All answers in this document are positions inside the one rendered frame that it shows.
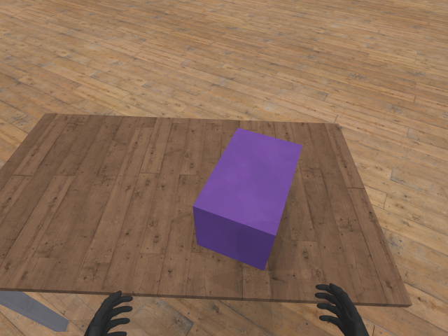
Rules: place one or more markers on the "right robot hand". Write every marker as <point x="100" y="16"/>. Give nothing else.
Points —
<point x="349" y="320"/>

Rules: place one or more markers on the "left robot hand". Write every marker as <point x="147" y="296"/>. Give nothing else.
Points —
<point x="102" y="323"/>

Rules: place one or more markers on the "carton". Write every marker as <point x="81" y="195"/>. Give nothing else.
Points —
<point x="238" y="211"/>

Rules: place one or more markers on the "table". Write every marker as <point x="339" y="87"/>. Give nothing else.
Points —
<point x="96" y="204"/>

